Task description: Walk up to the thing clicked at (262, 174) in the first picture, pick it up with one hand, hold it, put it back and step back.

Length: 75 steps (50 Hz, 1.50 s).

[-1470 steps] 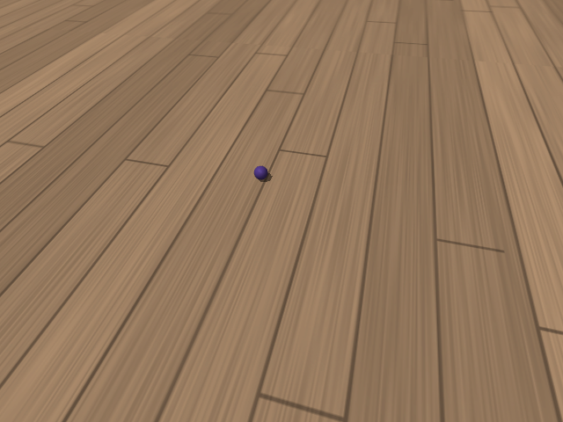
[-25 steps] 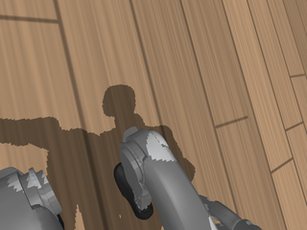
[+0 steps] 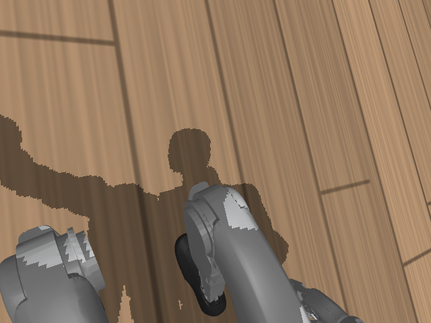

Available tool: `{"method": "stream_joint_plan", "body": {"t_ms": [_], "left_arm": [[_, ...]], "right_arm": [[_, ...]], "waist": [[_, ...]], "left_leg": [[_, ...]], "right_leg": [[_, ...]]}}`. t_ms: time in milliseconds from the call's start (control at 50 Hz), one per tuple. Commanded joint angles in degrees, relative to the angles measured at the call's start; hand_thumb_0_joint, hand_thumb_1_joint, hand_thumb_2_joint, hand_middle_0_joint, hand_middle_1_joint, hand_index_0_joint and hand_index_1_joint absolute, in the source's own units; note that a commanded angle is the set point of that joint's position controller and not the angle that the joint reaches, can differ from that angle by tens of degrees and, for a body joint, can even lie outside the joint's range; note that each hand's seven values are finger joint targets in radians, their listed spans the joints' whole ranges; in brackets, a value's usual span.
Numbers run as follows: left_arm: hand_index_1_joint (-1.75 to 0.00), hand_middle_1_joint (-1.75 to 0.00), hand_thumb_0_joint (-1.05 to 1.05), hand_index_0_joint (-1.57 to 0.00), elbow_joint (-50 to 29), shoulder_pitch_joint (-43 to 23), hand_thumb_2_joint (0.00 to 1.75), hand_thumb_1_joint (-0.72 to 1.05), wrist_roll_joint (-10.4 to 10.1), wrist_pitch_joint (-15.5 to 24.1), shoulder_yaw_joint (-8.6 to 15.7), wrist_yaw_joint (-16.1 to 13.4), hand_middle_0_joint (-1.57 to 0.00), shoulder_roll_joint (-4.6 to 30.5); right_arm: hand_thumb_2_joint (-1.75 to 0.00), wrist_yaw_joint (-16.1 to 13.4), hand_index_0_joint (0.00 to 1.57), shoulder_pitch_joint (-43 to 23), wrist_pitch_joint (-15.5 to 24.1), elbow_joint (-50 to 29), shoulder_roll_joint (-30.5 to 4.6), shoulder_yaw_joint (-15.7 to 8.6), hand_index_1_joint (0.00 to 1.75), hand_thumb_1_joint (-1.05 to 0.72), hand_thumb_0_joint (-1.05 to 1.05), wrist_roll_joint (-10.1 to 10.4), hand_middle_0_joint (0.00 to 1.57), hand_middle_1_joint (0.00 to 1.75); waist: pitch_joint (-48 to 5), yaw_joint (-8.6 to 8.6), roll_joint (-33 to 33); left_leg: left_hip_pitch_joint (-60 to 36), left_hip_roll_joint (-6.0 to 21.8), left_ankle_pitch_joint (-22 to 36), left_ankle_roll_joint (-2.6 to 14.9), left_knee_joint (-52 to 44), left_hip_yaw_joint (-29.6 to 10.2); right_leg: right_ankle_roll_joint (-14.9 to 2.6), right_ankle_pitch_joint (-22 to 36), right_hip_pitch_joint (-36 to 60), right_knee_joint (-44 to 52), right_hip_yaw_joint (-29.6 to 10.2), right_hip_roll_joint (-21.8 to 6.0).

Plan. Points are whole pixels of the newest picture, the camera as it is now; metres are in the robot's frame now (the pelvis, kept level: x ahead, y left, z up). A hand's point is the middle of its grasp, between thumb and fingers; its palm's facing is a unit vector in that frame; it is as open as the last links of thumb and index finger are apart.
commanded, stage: settle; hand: left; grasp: from above
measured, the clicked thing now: out of the picture +0.45 +0.35 -0.26
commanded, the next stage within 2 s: lift in 0.50 s
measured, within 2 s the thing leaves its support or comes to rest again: neither
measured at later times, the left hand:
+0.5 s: hand out of the picture +0.43 +0.35 -0.15, palm faces -0.42 -0.14 -0.90, open 9.0 cm
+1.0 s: hand out of the picture +0.39 +0.35 -0.07, palm faces -0.44 -0.17 -0.88, open 9.0 cm
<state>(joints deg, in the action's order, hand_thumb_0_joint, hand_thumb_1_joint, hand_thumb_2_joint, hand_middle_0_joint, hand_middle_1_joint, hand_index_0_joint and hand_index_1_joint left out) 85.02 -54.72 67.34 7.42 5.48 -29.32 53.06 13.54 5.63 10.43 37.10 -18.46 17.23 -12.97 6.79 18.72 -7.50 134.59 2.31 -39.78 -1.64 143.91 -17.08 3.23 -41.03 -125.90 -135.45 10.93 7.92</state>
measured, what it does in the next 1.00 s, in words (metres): rises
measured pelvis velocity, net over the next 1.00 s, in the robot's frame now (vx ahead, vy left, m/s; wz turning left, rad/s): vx -0.01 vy -0.01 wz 0.15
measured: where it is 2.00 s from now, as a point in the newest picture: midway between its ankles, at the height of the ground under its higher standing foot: (155, 312)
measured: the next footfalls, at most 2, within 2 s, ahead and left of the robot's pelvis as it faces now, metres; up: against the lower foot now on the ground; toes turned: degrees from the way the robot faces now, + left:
none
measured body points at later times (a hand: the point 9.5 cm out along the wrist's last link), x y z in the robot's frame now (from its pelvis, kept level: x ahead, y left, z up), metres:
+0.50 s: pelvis +0.00 -0.01 +0.02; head +0.22 +0.10 +0.39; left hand +0.45 +0.36 -0.09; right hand +0.10 -0.25 -0.08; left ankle +0.06 +0.14 -0.28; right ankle +0.10 -0.11 -0.28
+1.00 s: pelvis -0.01 -0.01 +0.06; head +0.19 +0.09 +0.45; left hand +0.41 +0.36 -0.02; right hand +0.09 -0.26 -0.05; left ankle +0.06 +0.14 -0.28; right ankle +0.10 -0.11 -0.28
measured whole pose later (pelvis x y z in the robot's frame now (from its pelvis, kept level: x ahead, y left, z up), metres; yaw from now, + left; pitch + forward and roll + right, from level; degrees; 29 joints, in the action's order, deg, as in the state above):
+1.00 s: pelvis -0.01 -0.01 +0.06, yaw +8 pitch +34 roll -8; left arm 61.5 -46.3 61.8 3.6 0.4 -6.9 39.6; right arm 5.1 11.3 -2.4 38.0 -15.4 4.0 -3.5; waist -5.6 10.6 0.9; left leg 127.5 1.4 -35.1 -0.8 128.5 -8.4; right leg 2.0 -39.7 -120.6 -125.8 4.6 4.2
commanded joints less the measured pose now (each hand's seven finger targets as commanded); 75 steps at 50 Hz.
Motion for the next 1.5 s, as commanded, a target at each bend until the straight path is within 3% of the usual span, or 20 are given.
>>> {"method": "stream_joint_plan", "body": {"t_ms": [0, 40, 100, 180, 200, 280, 340, 380, 520, 560, 620, 800, 900, 940, 980, 1060, 1200, 1400, 1440, 1480], "left_arm": [[-0.55, -0.61, 0.00, -1.20, -14.0, -18.1, 0.55, 0.88, -1.2, -1.5, 0.5, -1.3, -1.15, 12.9], [-0.56, -0.61, 0.00, -1.21, -14.8, -16.8, 0.56, 0.89, -1.3, -2.2, -0.4, 0.4, -1.16, 10.9], [-0.60, -0.65, 0.00, -1.22, -16.0, -17.8, 0.60, 0.92, -2.4, -2.7, -1.8, 2.8, -1.17, 7.6], [-0.63, -0.68, 0.00, -1.26, -15.9, -17.3, 0.65, 0.96, -2.8, -3.2, -3.1, 6.1, -1.22, 5.8], [-0.65, -0.69, 0.00, -1.27, -17.0, -19.4, 0.67, 0.97, -3.2, -3.1, -3.7, 6.9, -1.23, 4.9], [-0.66, -0.70, 0.00, -1.26, -19.8, -20.0, 0.71, 0.96, -3.2, -2.9, -2.9, 9.1, -1.22, 6.4], [-0.68, -0.72, 0.00, -1.23, -19.3, -19.4, 0.71, 0.92, -2.9, -2.9, -2.9, 10.4, -1.19, 6.0], [-0.68, -0.72, 0.00, -1.22, -21.2, -19.3, 0.71, 0.92, -2.8, -2.6, -1.2, 10.7, -1.18, 7.3], [-0.71, -0.74, 0.00, -1.17, -22.2, -20.5, 0.77, 0.86, -1.6, -2.2, -1.3, 12.5, -1.14, 7.4], [-0.71, -0.77, 0.00, -1.17, -22.7, -20.6, 0.69, 0.83, -1.8, -2.0, -0.6, 12.8, -1.12, 8.6], [-0.64, -0.70, 0.00, -1.03, -23.4, -19.8, 0.63, 0.67, -2.5, -2.2, -0.8, 13.6, -0.96, 7.8], [-0.69, -0.76, 0.00, -1.05, -31.1, -16.5, 0.59, 0.75, -4.9, -3.7, -0.8, 17.6, -0.97, 6.1], [-0.70, -0.77, 0.00, -1.04, -34.7, -13.3, 0.62, 0.74, -5.5, -4.1, -0.5, 19.1, -0.97, 5.2], [-0.70, -0.76, 0.00, -1.04, -36.8, -12.8, 0.65, 0.72, -6.4, -3.8, -1.8, 19.9, -0.98, 3.3], [-0.71, -0.78, 0.00, -1.01, -39.6, -12.7, 0.66, 0.69, -6.9, -3.7, -1.0, 20.1, -0.95, 4.2], [-0.72, -0.79, 0.00, -1.01, -40.3, -8.0, 0.65, 0.70, -8.1, -3.9, -3.3, 21.2, -0.94, -0.4], [-0.75, -0.82, 0.00, -0.98, -47.3, -4.0, 0.66, 0.68, -10.0, -4.7, -3.5, 22.0, -0.92, -2.1], [-0.78, -0.84, 0.00, -0.95, -54.4, 4.3, 0.71, 0.63, -10.2, -7.1, -3.8, 21.9, -0.89, -4.8], [-0.79, -0.84, 0.00, -0.94, -54.3, 6.6, 0.74, 0.61, -10.3, -7.5, -4.5, 22.0, -0.89, -6.4], [-0.78, -0.83, 0.00, -0.95, -55.1, 9.7, 0.74, 0.61, -10.6, -7.9, -3.4, 21.7, -0.90, -6.2]], "right_arm": [[-0.90, -0.4, 0.20, 10.2, -0.5, 0.5, -17.3, -8.2, 0.30, -0.90, 0.00, 1.9, 0.20, 0.30], [-0.90, -0.3, 0.20, 10.5, -0.9, 0.7, -16.9, -9.5, 0.30, -0.90, 0.00, 2.8, 0.20, 0.30], [-0.90, -0.4, 0.20, 11.6, -1.8, 0.6, -16.4, -10.6, 0.30, -0.90, 0.00, 3.7, 0.20, 0.30], [-0.90, -1.1, 0.20, 12.2, -3.2, 0.1, -15.1, -11.7, 0.30, -0.91, 0.00, 4.8, 0.20, 0.30], [-0.90, -1.4, 0.20, 12.2, -3.5, -0.1, -15.0, -11.8, 0.30, -0.91, 0.00, 5.0, 0.20, 0.30], [-0.90, -2.6, 0.20, 13.3, -5.0, -0.3, -14.3, -12.4, 0.30, -0.90, 0.00, 5.7, 0.20, 0.30], [-0.90, -3.4, 0.20, 13.8, -6.2, -0.8, -14.1, -12.7, 0.30, -0.90, 0.00, 5.8, 0.20, 0.30], [-0.90, -4.1, 0.20, 13.9, -6.9, -1.0, -14.0, -12.8, 0.30, -0.90, 0.00, 6.0, 0.20, 0.30], [-0.90, -6.0, 0.20, 14.4, -8.9, -1.2, -13.3, -13.5, 0.30, -0.90, 0.00, 6.3, 0.20, 0.30], [-0.91, -6.5, 0.20, 14.5, -9.4, -1.3, -12.5, -13.5, 0.30, -0.93, 0.00, 6.2, 0.20, 0.30], [-0.89, -7.1, 0.20, 14.8, -9.8, -1.0, -12.1, -13.9, 0.30, -0.88, 0.00, 6.4, 0.20, 0.30], [-0.90, -8.8, 0.20, 16.2, -11.4, -0.9, -11.6, -16.3, 0.30, -0.91, 0.00, 8.2, 0.20, 0.30], [-0.90, -9.4, 0.20, 16.2, -12.0, -1.1, -11.2, -18.1, 0.30, -0.91, 0.00, 9.4, 0.20, 0.30], [-0.90, -9.5, 0.20, 15.8, -12.1, -1.2, -10.0, -18.4, 0.30, -0.91, 0.00, 9.8, 0.20, 0.30], [-0.90, -10.0, 0.20, 15.6, -12.1, -1.3, -9.9, -19.1, 0.30, -0.91, 0.00, 10.3, 0.20, 0.30], [-0.90, -10.7, 0.20, 14.6, -11.9, -1.3, -9.3, -19.7, 0.30, -0.90, 0.00, 11.3, 0.20, 0.30], [-0.90, -11.9, 0.20, 13.5, -11.9, -2.0, -8.4, -20.7, 0.30, -0.90, 0.00, 12.4, 0.20, 0.30], [-0.90, -14.0, 0.20, 10.9, -12.1, -2.6, -6.6, -21.4, 0.30, -0.90, 0.00, 13.6, 0.20, 0.30], [-0.90, -14.5, 0.20, 10.4, -12.1, -2.4, -6.0, -21.2, 0.30, -0.90, 0.00, 13.9, 0.20, 0.30], [-0.90, -14.9, 0.20, 9.8, -12.1, -2.2, -5.8, -21.3, 0.30, -0.90, 0.00, 14.2, 0.20, 0.30]], "waist": [[-42.7, -0.13, 36.5], [-43.5, -1.04, 37.1], [-43.3, -0.79, 33.1], [-43.2, -2.02, 29.5], [-42.9, -1.34, 29.0], [-45.9, -2.92, 28.1], [-45.8, -2.62, 25.4], [-47.4, -4.08, 27.2], [-47.1, -3.90, 27.7], [-48.5, -4.42, 27.5], [-49.1, -4.92, 26.2], [-53.8, -7.68, 27.2], [-54.5, -8.99, 26.3], [-53.6, -9.06, 25.5], [-54.5, -10.03, 25.4], [-52.7, -10.26, 23.5], [-54.2, -11.66, 21.6], [-53.6, -13.05, 19.6], [-50.6, -12.94, 18.8], [-49.3, -13.61, 17.6]], "left_leg": [[-33.1, 2.1, 15.1, 1.22, -14.9, 7.7], [-34.3, 2.2, 15.6, 1.24, -15.0, 8.0], [-31.1, 1.5, 13.4, 1.68, -15.8, 8.5], [-29.2, 1.1, 10.8, 2.19, -16.1, 9.4], [-28.6, 1.0, 10.1, 2.27, -16.1, 9.5], [-29.6, 0.5, 12.3, 2.26, -16.8, 10.2], [-29.3, 0.4, 13.5, 2.45, -16.6, 10.6], [-30.5, 0.0, 14.3, 2.24, -17.5, 11.2], [-32.0, -0.4, 11.9, 2.09, -19.6, 11.4], [-31.8, -0.3, 11.7, 2.33, -19.4, 12.0], [-31.7, -0.5, 11.5, 2.40, -20.3, 12.5], [-38.0, -0.9, 13.8, 2.69, -24.8, 13.5], [-41.4, -1.1, 12.4, 2.76, -28.6, 13.6], [-40.9, -1.2, 10.3, 3.05, -30.4, 13.8], [-42.0, -1.3, 9.0, 3.13, -32.2, 14.3], [-45.3, -1.0, 7.8, 3.19, -36.8, 13.2], [-52.8, -1.0, 8.9, 3.21, -43.4, 13.2], [-66.2, -1.0, 10.6, 3.06, -55.6, 13.9], [-68.2, -1.2, 10.4, 3.06, -58.8, 14.1], [-70.7, -1.3, 10.3, 3.07, -61.9, 14.2]], "right_leg": [[-5.10, 19.7, 17.0, 11.2, 4.7, 0.9], [-5.13, 19.6, 15.8, 11.3, 4.0, 0.7], [-5.23, 18.0, 15.4, 12.3, 3.7, 0.3], [-5.25, 14.7, 16.0, 14.1, 1.7, 0.1], [-5.32, 13.8, 15.4, 14.6, 1.5, 0.1], [-5.38, 15.1, 17.6, 15.0, 0.4, -0.2], [-5.37, 16.0, 19.1, 15.9, -0.1, -0.3], [-5.48, 16.4, 19.3, 15.9, -0.2, -0.8], [-6.08, 13.1, 17.3, 16.8, -0.6, -1.1], [-5.68, 12.5, 19.3, 17.5, -1.9, -1.0], [-5.77, 11.8, 20.1, 18.7, -2.4, -1.1], [-5.65, 14.8, 21.7, 21.7, -2.5, -2.1], [-5.90, 13.1, 21.9, 24.1, -3.0, -2.5], [-5.65, 11.5, 22.9, 25.7, -3.7, -2.6], [-5.84, 9.7, 23.4, 27.7, -4.3, -2.8], [-5.50, 9.9, 23.9, 29.7, -4.1, -3.0], [-5.19, 10.9, 31.4, 36.2, -5.1, -3.5], [-4.74, 12.1, 45.3, 48.9, -6.9, -3.8], [-4.61, 12.0, 48.0, 52.1, -7.1, -3.9], [-4.52, 11.7, 51.7, 55.4, -7.7, -3.9]]}}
